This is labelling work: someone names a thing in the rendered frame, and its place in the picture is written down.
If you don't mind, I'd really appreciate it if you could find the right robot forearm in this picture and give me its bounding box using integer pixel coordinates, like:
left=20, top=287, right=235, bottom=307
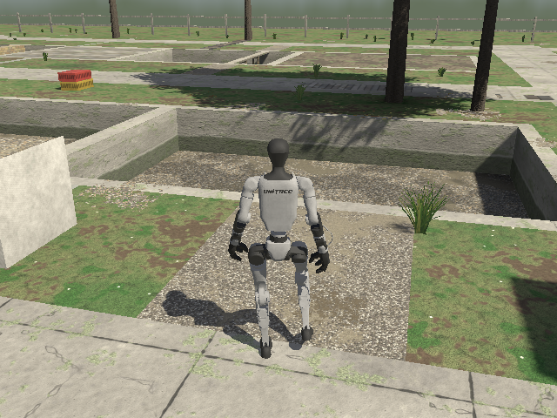
left=311, top=212, right=328, bottom=253

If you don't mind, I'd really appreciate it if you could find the robot right hand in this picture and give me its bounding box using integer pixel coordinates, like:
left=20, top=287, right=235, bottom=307
left=309, top=250, right=330, bottom=273

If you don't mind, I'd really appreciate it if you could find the robot left upper arm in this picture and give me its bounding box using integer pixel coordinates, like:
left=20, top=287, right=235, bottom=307
left=237, top=176, right=260, bottom=224

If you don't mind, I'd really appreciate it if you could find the robot left thigh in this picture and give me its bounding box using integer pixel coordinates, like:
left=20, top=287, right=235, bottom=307
left=248, top=243, right=270, bottom=307

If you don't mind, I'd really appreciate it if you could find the robot left hand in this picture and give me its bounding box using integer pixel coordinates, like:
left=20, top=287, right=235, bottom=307
left=228, top=242, right=248, bottom=261

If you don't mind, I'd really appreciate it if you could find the humanoid robot head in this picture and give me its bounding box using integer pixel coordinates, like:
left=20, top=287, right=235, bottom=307
left=264, top=138, right=293, bottom=180

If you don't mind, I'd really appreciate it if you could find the robot right upper arm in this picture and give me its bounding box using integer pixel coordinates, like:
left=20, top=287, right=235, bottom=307
left=297, top=176, right=319, bottom=226

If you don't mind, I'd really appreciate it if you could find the left robot forearm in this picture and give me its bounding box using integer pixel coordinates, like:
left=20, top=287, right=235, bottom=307
left=230, top=210, right=246, bottom=246

